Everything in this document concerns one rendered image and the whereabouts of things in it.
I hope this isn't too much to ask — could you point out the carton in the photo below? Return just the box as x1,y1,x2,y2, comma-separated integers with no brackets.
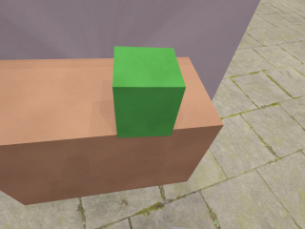
112,46,186,138

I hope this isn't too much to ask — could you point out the pedestal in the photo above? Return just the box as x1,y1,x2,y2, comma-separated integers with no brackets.
0,57,224,205

